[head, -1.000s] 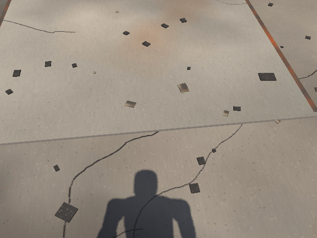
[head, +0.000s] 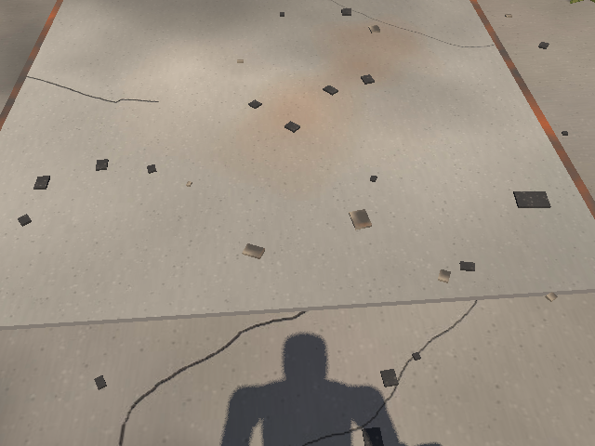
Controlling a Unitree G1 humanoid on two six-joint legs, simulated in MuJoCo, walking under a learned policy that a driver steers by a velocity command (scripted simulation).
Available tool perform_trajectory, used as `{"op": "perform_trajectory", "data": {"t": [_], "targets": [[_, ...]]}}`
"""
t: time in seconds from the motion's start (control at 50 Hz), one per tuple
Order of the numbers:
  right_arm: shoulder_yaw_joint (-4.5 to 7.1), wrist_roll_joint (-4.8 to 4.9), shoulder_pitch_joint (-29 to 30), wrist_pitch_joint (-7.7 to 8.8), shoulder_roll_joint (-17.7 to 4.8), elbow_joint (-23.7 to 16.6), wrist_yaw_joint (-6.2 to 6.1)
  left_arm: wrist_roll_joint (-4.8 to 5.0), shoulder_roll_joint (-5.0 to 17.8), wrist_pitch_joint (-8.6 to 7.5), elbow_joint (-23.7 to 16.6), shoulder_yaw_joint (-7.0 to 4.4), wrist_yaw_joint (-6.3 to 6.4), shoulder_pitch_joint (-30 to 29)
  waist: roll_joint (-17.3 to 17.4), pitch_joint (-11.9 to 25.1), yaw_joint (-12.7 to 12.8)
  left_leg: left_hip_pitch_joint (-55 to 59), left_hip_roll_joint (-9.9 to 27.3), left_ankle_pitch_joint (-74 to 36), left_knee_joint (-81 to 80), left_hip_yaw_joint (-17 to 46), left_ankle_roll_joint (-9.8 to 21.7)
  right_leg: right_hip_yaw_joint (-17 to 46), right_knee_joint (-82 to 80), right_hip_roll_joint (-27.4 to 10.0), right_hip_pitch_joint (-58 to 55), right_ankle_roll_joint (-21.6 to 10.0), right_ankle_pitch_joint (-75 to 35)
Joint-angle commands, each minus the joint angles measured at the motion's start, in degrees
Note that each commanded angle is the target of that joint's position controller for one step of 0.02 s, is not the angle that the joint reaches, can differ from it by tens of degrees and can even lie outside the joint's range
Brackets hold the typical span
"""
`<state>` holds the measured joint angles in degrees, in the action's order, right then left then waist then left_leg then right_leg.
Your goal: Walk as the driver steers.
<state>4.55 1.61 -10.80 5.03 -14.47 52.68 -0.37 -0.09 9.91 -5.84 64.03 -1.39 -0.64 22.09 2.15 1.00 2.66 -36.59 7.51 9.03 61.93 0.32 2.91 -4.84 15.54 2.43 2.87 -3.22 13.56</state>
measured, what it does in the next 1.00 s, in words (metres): walks ahead: left foot, then right foot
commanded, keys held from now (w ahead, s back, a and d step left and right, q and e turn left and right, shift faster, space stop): w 0.82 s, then w+q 0.18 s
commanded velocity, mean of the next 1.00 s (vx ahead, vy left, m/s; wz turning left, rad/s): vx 0.49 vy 0.00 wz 0.03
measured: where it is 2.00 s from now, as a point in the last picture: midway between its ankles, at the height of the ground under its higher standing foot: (284, 249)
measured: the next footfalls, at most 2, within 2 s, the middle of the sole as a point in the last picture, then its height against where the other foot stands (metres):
left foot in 0.28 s outside the picture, level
right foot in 0.84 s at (371, 393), level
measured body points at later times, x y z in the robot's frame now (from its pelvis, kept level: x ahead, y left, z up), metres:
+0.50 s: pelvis +0.29 +0.08 +0.00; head +0.31 +0.08 +0.45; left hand +0.40 +0.34 -0.13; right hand +0.32 -0.19 -0.14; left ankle +0.32 +0.15 -0.75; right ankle +0.31 -0.09 -0.66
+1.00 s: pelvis +0.58 +0.00 -0.01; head +0.60 -0.01 +0.44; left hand +0.65 +0.27 -0.13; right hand +0.64 -0.27 -0.15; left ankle +0.52 +0.16 -0.65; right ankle +0.62 -0.09 -0.75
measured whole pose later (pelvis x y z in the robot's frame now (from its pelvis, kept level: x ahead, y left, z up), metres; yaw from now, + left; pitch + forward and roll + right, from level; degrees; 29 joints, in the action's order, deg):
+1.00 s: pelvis +0.58 +0.00 -0.01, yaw +3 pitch +1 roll +0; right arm 4.2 2.2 -15.6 4.5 -15.1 55.7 -0.6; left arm -0.5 13.2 -6.3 54.6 -3.6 -1.4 11.3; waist 2.5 -1.4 0.4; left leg -28.6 4.2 17.7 68.1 3.2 3.4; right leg -6.6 24.3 0.5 16.7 -3.2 9.0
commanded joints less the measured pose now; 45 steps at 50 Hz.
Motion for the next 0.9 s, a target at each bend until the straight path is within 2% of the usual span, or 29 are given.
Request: {"op": "perform_trajectory", "data": {"t": [0.02, 0.12, 0.18, 0.2, 0.22, 0.24, 0.26, 0.28, 0.3, 0.32, 0.34, 0.36, 0.38, 0.4, 0.42, 0.44, 0.48, 0.52, 0.56, 0.64, 0.72, 0.78, 0.8, 0.82, 0.84, 0.86, 0.88, 0.9], "targets": [[-0.13, -0.45, 4.11, -0.06, -0.75, -3.95, 0.3, -0.16, 9.69, -0.16, -2.89, -1.36, 1.23, 0.21, -4.27, -7.56, -1.14, -7.93, 1.39, -6.31, -10.19, 0.47, -1.8, 10.36, -9.91, -14.73, 2.15, -8.11, -14.2], [-1.14, 0.05, 14.51, 0.61, -0.54, -7.06, 1.83, 0.67, 10.71, 0.38, -3.05, -1.96, 1.69, 4.38, -5.09, -9.14, 1.59, -4.74, -1.69, -12.41, -25.0, -2.2, -1.6, 7.01, -10.17, -15.09, -0.81, -7.5, -13.7], [-1.25, 0.23, 17.14, 1.08, -1.4, -8.71, 2.97, 1.1, 10.94, 0.93, -2.67, -2.45, 1.78, 5.5, -5.91, -9.42, 0.99, -3.86, -2.61, -9.84, -29.41, -1.87, 0.55, 6.32, -7.23, -17.38, -6.37, -6.63, -17.39], [-0.99, 0.25, 16.35, 1.24, -2.24, -8.85, 3.25, 1.08, 11.45, 1.14, -2.86, -2.7, 1.78, 4.94, -6.5, -8.41, -0.12, -1.48, -3.4, -8.06, -30.46, -2.24, 1.48, 5.94, -5.24, -17.88, -7.86, -6.07, -22.02], [-0.38, 0.23, 13.85, 1.35, -3.66, -8.52, 3.34, 0.94, 12.3, 1.33, -3.21, -2.98, 1.79, 4.03, -7.71, -6.12, -2.02, 3.23, -5.0, -6.26, -30.7, -3.15, 2.48, 5.47, -1.81, -18.03, -8.99, -5.43, -31.5], [0.62, 0.2, 8.41, 1.38, -5.65, -7.26, 3.23, 0.7, 13.07, 1.7, -3.5, -3.24, 1.76, 3.03, -8.97, -2.08, -5.26, 10.97, -7.19, -4.85, -30.32, -4.62, 3.74, 4.38, 5.0, -17.36, -9.33, -4.62, -42.21], [2.07, 0.27, -2.07, 1.2, -8.13, -4.07, 2.9, 0.42, 12.49, 2.14, -3.93, -2.96, 1.73, 2.07, -8.89, 3.91, -10.42, 24.47, -9.18, -4.67, -30.38, -5.87, 5.33, 2.18, 17.15, -14.62, -5.65, -2.99, -47.11], [3.32, -0.4, -12.53, 0.95, -12.49, -1.73, 2.23, -0.29, 10.45, 2.19, -5.39, -2.02, 1.57, 2.36, -3.3, 11.85, -13.56, 43.24, 0.77, -3.09, -28.86, 6.1, 8.79, 0.58, 35.97, -11.43, 8.38, -0.99, -31.68], [3.87, -1.34, -16.62, 0.99, -16.66, 0.1, 2.67, 0.35, 0.45, 0.74, -5.76, 0.65, 0.68, 11.06, 13.98, 22.77, -7.89, 61.64, 15.34, 11.99, -38.76, 38.05, 18.99, 4.54, 57.42, 0.7, 29.09, 2.12, 12.97], [2.26, -1.23, -15.6, 1.12, -10.88, -0.12, 2.68, 2.18, 6.25, -1.13, -5.65, -0.64, 0.34, 6.1, 9.64, 21.87, -9.99, 60.33, 14.45, 16.14, -46.08, 44.94, 16.83, 13.05, 64.71, -0.51, 35.51, 0.82, 17.81], [1.49, -0.89, -9.71, 1.44, -8.41, -0.72, 2.49, 3.45, 9.75, -2.01, -8.15, -1.58, 0.33, -0.56, 7.74, 11.9, -8.94, 52.58, 12.86, 11.91, -46.08, 35.14, 13.61, 11.29, 66.32, -3.65, 40.46, -0.2, 14.11], [0.71, -1.03, -3.97, 1.69, -6.5, -2.13, 2.44, 3.08, 10.49, -2.34, -9.21, -1.66, 0.88, -4.11, 1.35, 7.55, -7.03, 42.83, 11.12, 4.15, -46.96, 27.04, 12.04, 10.08, 63.63, -7.04, 38.27, -0.63, 8.37], [0.26, -1.64, -0.65, 1.96, -4.91, -2.35, 2.62, 2.02, 10.46, -1.96, -9.22, -2.27, 1.4, -5.34, -0.81, 4.24, -4.88, 34.13, 9.1, -2.13, -48.23, 20.81, 11.13, 9.44, 59.85, -9.27, 34.97, -0.6, 4.85], [-0.21, -2.27, 0.51, 2.23, -3.44, -2.0, 2.82, 1.54, 9.54, -1.0, -8.9, -2.53, 1.54, -3.57, 0.35, 3.45, -2.57, 29.02, 7.18, -4.3, -49.72, 16.7, 10.44, 10.01, 57.4, -11.05, 30.74, -0.86, 2.93], [-0.38, -2.28, 0.27, 2.24, -2.73, -1.34, 2.96, 1.54, 8.14, -0.09, -8.57, -2.52, 1.59, -2.1, 1.23, 2.68, -1.54, 26.56, 6.2, -4.2, -51.38, 14.52, 10.63, 9.88, 55.44, -11.48, 28.93, -0.91, 2.47], [-0.34, -2.05, -0.65, 2.29, -3.11, -0.68, 2.8, 1.57, 7.16, 0.57, -8.53, -2.47, 1.67, -1.58, 1.51, 1.57, -1.01, 24.72, 5.72, -4.44, -52.87, 12.57, 11.1, 9.41, 53.38, -11.84, 28.63, -0.71, 2.4], [-0.01, -1.92, -2.44, 2.36, -5.09, 0.19, 2.02, 1.23, 7.39, 1.33, -9.9, -2.66, 1.81, -4.88, 1.11, -1.22, -0.82, 22.93, 5.58, -5.22, -55.31, 10.1, 11.75, 8.72, 48.53, -12.48, 31.74, 0.35, -0.69], [0.27, -1.9, -4.66, 2.12, -6.37, 0.76, 1.11, 0.59, 8.05, 1.45, -11.63, -2.93, 1.81, -9.9, 0.18, -2.92, -1.88, 24.57, 5.6, -5.42, -56.54, 8.9, 11.74, 8.51, 41.93, -12.76, 36.65, 1.68, -6.64], [0.26, -1.66, -6.39, 1.71, -6.66, 1.1, 0.47, 0.39, 7.81, 1.2, -12.8, -2.97, 1.48, -13.71, 0.32, -3.52, -2.82, 26.35, 4.75, -6.24, -56.8, 6.79, 10.68, 7.92, 34.79, -12.16, 38.32, 2.36, -13.07], [0.33, -0.99, -10.07, 1.32, -7.43, 2.12, -0.04, 0.83, 6.74, 0.62, -14.74, -2.39, 0.63, -21.7, 0.78, -4.82, -5.5, 28.62, 3.23, -6.53, -56.62, 2.68, 8.77, 4.9, 22.06, -9.21, 35.47, 2.65, -20.78], [0.7, -0.63, -13.56, 0.38, -7.89, 3.98, -0.14, 1.33, 7.03, 0.21, -17.01, -1.97, -0.64, -27.11, 1.18, -6.45, -7.06, 36.33, 6.11, -7.54, -53.35, 2.64, 8.41, 4.78, 16.29, -8.09, 36.91, 1.63, -17.26], [1.3, -0.45, -12.58, -0.48, -8.94, 4.19, -0.42, 1.48, 8.97, -0.37, -17.61, -2.49, -1.46, -25.42, 2.58, -5.08, -4.81, 40.69, 8.25, -15.31, -48.7, 3.19, 6.99, 4.13, 13.72, -6.66, 32.8, -0.62, -10.78], [1.42, -0.42, -11.16, -0.74, -9.43, 3.84, -0.47, 1.43, 10.34, -0.56, -16.8, -3.17, -1.48, -21.72, 3.42, -2.72, -2.45, 40.86, 7.68, -24.78, -44.4, 2.34, 6.18, 2.57, 13.09, -4.88, 26.84, -1.6, -9.28], [1.13, -0.42, -9.92, -1.06, -8.72, 3.51, -0.46, 1.24, 12.4, -0.62, -14.26, -4.46, -1.28, -13.54, 2.95, 2.01, 1.72, 39.13, 4.97, -33.32, -34.85, 0.0, 4.81, 0.74, 12.16, -2.69, 15.92, -3.02, -9.63], [0.12, -0.93, -10.18, -1.1, -6.46, 2.52, -0.36, 0.62, 16.32, -0.67, -11.47, -5.96, -0.75, -2.45, -0.33, 9.97, 5.57, 28.92, 1.69, -26.61, -19.26, -1.87, 2.84, 7.27, 14.09, -8.49, -2.15, -6.08, -9.97], [-2.01, -1.27, -17.02, -0.05, 0.71, 1.77, 0.27, -0.18, 22.21, -0.35, -10.06, -7.42, -0.49, 4.67, -14.48, 18.6, 3.51, 4.57, -8.42, 1.72, 4.45, -3.26, -1.54, 33.74, 10.35, -24.05, -25.09, -14.99, -1.44], [-1.6, -0.1, -15.54, 1.38, -1.69, 2.64, 0.48, -0.05, 17.38, -0.36, -10.09, -5.8, -0.61, 4.99, -15.08, 22.3, 4.56, -2.77, -10.26, 23.37, 13.7, 6.97, -0.74, 46.82, 1.99, -26.67, -26.41, -15.68, 3.66], [-0.17, 1.67, -10.32, 2.02, -6.62, 1.16, 0.51, 0.34, 14.16, -0.57, -10.77, -4.8, -0.52, 0.0, -11.89, 13.32, 3.93, -7.91, -6.94, 20.4, 16.98, 8.09, 0.5, 37.26, 1.61, -24.94, -19.28, -11.97, 4.21]]}}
